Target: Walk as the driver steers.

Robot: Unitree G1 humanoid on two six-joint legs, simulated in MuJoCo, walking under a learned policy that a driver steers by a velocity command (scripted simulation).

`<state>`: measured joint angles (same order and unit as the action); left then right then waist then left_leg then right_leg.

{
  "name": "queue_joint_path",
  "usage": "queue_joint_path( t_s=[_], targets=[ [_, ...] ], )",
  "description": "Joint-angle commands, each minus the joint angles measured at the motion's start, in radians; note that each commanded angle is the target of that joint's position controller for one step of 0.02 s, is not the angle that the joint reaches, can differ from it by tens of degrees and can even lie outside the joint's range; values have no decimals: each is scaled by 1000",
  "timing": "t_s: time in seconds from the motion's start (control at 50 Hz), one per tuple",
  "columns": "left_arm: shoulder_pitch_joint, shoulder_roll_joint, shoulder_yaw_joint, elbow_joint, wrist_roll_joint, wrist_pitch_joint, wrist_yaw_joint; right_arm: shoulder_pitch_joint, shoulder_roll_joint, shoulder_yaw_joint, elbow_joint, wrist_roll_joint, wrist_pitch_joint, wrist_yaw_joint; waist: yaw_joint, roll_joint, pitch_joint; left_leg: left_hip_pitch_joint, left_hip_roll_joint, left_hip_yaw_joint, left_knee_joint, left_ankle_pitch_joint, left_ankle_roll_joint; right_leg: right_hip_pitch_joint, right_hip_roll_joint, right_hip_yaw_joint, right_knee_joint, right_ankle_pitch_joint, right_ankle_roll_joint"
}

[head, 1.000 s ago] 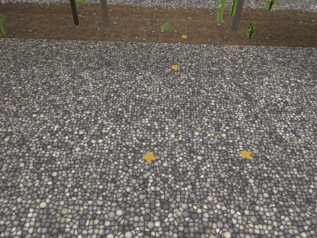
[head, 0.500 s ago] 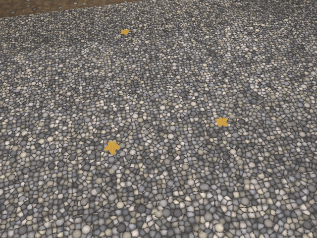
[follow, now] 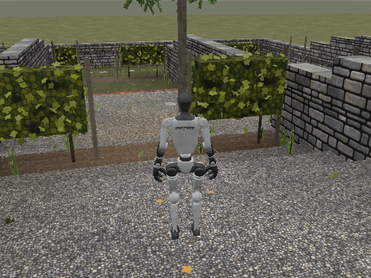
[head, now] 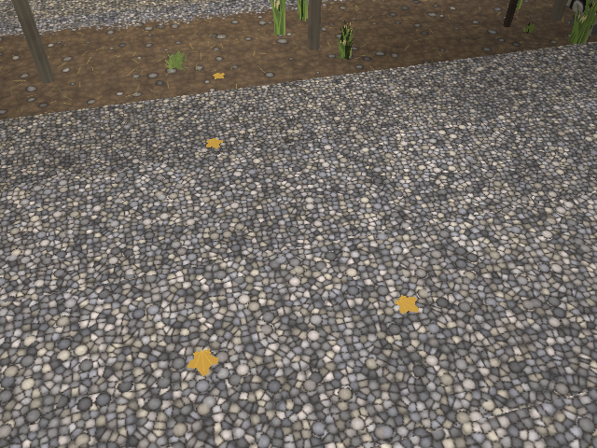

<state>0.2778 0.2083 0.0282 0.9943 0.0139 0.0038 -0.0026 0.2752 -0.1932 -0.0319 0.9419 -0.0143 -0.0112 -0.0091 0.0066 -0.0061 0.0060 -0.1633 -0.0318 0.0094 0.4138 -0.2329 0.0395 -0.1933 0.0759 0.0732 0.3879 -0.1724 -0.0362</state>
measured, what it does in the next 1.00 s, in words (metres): walks ahead: right foot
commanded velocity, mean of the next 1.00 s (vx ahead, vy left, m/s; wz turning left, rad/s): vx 0.17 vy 0.00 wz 0.00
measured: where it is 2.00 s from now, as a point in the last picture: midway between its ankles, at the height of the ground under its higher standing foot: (310, 435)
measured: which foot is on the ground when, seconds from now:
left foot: down 0.00-0.84, up 0.86-1.00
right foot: down 0.00-0.52, up 0.54-0.82, down 0.84-1.00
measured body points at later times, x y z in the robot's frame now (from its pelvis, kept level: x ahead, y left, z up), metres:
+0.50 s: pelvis +0.02 +0.02 +0.00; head +0.02 +0.02 +0.45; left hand +0.01 +0.24 -0.16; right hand +0.02 -0.21 -0.16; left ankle -0.01 +0.09 -0.74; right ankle +0.02 -0.10 -0.74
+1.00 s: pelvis +0.16 -0.05 +0.00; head +0.17 -0.07 +0.45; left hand +0.14 +0.19 -0.14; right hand +0.18 -0.30 -0.16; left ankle +0.13 +0.08 -0.66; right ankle +0.14 -0.12 -0.74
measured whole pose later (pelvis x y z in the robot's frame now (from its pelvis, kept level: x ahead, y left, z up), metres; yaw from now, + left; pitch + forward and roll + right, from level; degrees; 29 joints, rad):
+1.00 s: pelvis +0.16 -0.05 +0.00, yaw +0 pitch +0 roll +0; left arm 0.37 0.18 0.04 1.07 0.03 -0.06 0.01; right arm 0.30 -0.21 -0.06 1.04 -0.03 -0.04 0.03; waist -0.01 0.04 0.01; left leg -0.47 0.03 0.01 1.10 -0.28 0.09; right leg -0.14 0.06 -0.08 0.40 -0.25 -0.08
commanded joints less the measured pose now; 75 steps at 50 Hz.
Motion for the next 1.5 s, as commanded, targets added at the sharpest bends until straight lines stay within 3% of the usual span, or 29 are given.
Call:
queue_joint_path(
  t_s=[0.02, 0.46, 0.5, 0.56, 0.62, 0.74, 0.8, 0.82, 0.84, 0.86, 0.88, 0.9, 0.92, 0.98, 1.04, 1.12, 1.16, 1.2, 1.22, 1.24, 1.28, 1.3, 1.32, 1.34, 1.36, 1.38, 1.42, 1.48, 1.5],
  targets=[
    [32, 80, 14, 7, -2, -8, 10, 27, -102, -22, -7, 0, -12, -4, 2, 13, 27, -17, 138, -141, -99, 77, 20, 17, -122, 108, -53, 83, -25],
    [32, 31, -9, 153, -3, -1, 35, 83, -42, -3, 148, -3, -4, -17, -4, 13, 68, 22, 119, -125, -96, 147, 26, 22, -135, 88, -40, 106, -14],
    [32, 31, -7, 152, 3, 1, 36, 101, -63, -13, 155, -7, 1, -16, -15, 37, 60, 24, 105, -141, -119, -99, 40, -9, -95, 52, 3, -54, -24],
    [-43, 36, 2, 93, 26, 1, 25, 197, -125, -44, 166, -8, 19, -17, -69, 137, 149, 31, 230, -357, -230, -593, 155, -263, -16, -79, 253, -307, -44],
    [-128, 27, 5, 27, 31, -20, 12, 231, -114, -51, 168, -24, 6, -14, -80, 97, 224, 27, 348, -491, -296, -539, 235, -441, -103, -84, 467, -265, -33],
    [-140, 27, 16, -10, 12, -38, -16, 186, -113, -51, 144, -17, -29, -11, -36, 109, 148, -63, 248, -257, -239, -225, 177, -238, -89, -138, 318, -140, -17],
    [13, 26, 25, 27, 10, -39, -13, 150, -133, -55, 131, -2, -36, -7, 45, 85, 118, -232, 212, -180, -117, -146, 151, 81, -33, -189, 172, -72, -24],
    [121, 52, 38, 61, 11, -45, -5, 150, -122, -51, 127, -7, -42, -4, 89, 44, 83, -298, 174, -136, 7, -71, 129, 230, -23, -165, 131, -109, -31],
    [274, 134, 62, 92, 24, -58, 9, 136, -72, -37, 106, -6, -52, 6, 148, -135, 27, -381, 78, -13, 333, -73, 85, 351, -217, 105, -33, -323, -71],
    [383, 236, 78, 108, 21, -54, 12, 166, -4, -23, 70, -1, -57, 17, 136, -321, -54, -571, -50, 55, 656, -349, 56, 433, -473, 615, -246, -654, -179],
    [300, 180, 64, 100, 13, -39, 15, 91, -95, -43, 56, -24, -49, 24, 100, -164, 47, -636, 9, -25, 791, -300, 74, 307, -475, 652, -277, -756, -206],
    [183, 147, 54, 57, 15, -40, 11, 37, -90, -42, 40, -22, -47, 32, 57, -77, 128, -658, 60, -39, 826, -192, 83, 213, -435, 530, -245, -658, -191],
    [124, 122, 47, 39, 17, -51, 8, 32, -59, -34, 49, -15, -52, 35, 26, -32, 138, -607, 92, -51, 787, -97, 75, 147, -379, 397, -246, -460, -166],
    [137, 50, 22, 56, 10, -83, 19, 88, -48, -34, 82, -21, -32, 40, -30, -68, 95, -474, 105, -40, 695, 8, 40, 93, -289, 152, -233, -28, -112],
    [217, 61, 17, 82, 8, -97, 27, 11, -43, -34, 59, -4, -10, 35, -27, -63, 97, -522, 68, -44, 639, 58, 34, 137, -281, 25, -208, 278, -96],
    [162, 60, 2, 59, -4, -111, 34, -207, -28, -15, -34, -5, -18, 47, -12, -73, 130, -355, 9, 60, 333, 242, 30, 1, -211, -149, -231, 438, -45],
    [181, 77, 6, 71, -1, -109, 34, -219, -35, -8, -51, -7, -9, 48, -11, -104, 101, -237, -7, 107, 331, 243, 41, -13, -225, -190, -203, 552, -45],
    [136, 101, 12, 53, 11, -116, 40, -25, -85, -30, 19, -19, -4, 43, -85, -116, 3, -78, -23, 106, 511, 318, 105, 5, -263, -250, -10, 830, -37],
    [116, 91, 10, 34, -2, -111, 44, -25, -94, -33, 10, -10, -4, 33, -79, -87, -2, -66, -72, 147, 422, 127, 114, 17, -236, -273, 65, 909, -33],
    [137, 125, 17, 48, 1, -97, 51, -26, -104, -36, -1, -9, -1, 30, -87, -119, 31, -68, -69, 115, 313, -100, 132, 71, -280, -231, 147, 975, -44],
    [100, 152, 32, 39, 12, -67, 54, 178, -159, -65, 43, -14, -16, 31, -201, -55, -32, 87, -25, 8, 62, -61, 211, 66, -270, -237, 608, 803, -41],
    [159, 29, 15, 17, 39, -60, 43, 157, -218, -74, 35, -5, -23, 24, -98, 175, -71, 247, 208, -338, 49, 129, 273, -183, -143, -237, 928, -187, -27],
    [190, 41, 25, -27, 11, -72, 25, 146, -247, -77, -1, 4, -29, 33, -66, 198, -140, 448, 363, -803, -51, 245, 461, -516, -1, -76, 1120, -398, 9],
    [69, 130, 40, -59, 17, -85, 16, 118, -236, -79, 0, 20, -30, 27, -84, 78, -33, 363, 363, -697, -105, 191, 464, -625, -77, -2, 1051, -301, 7],
    [8, 165, 58, -78, 5, -92, 11, 62, -203, -72, -18, 19, -33, 27, -54, 27, 35, 222, 332, -590, -104, 241, 427, -571, -121, 17, 942, -231, 19],
    [5, 166, 66, -66, 1, -84, 15, 29, -177, -63, -23, 14, -36, 23, -11, -30, 68, 115, 280, -490, -102, 305, 377, -495, -152, 11, 839, -217, 32],
    [2, 103, 59, -65, 27, -38, 14, 34, -161, -52, -37, 17, -50, 10, 14, -22, 60, 9, 212, -400, -119, 339, 329, -383, -170, -5, 720, -200, 67],
    [-61, 72, 50, -107, 43, -4, -4, 100, -198, -56, -33, 13, -51, -4, 2, 10, 52, -21, 155, -317, -130, 517, 292, -372, -151, -66, 646, -118, 84],
    [-52, 75, 51, -100, 40, -2, -12, 128, -201, -56, -37, -10, -55, -2, -13, 15, 34, 0, 157, -303, -97, 600, 285, -394, -144, -82, 699, 1, 64]
  ],
)
Keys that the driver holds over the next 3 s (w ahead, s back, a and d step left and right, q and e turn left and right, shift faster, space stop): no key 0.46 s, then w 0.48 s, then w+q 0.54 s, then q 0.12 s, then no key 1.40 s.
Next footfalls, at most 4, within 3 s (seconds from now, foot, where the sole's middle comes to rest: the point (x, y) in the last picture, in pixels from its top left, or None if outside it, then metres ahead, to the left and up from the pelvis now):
0.84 right None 0.18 -0.12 -0.78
1.28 left None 0.39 0.01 -0.78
1.88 right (322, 376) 0.81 -0.04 -0.96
2.26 left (267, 412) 0.71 0.11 -0.96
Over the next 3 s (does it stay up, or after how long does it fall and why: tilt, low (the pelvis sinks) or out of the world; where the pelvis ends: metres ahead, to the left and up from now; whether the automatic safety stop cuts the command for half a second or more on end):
stays up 0.73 0.01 -0.18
